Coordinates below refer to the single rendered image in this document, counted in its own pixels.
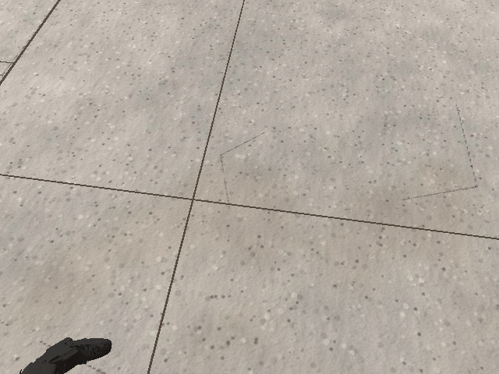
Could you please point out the robot left hand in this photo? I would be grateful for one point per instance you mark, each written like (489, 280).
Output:
(67, 353)

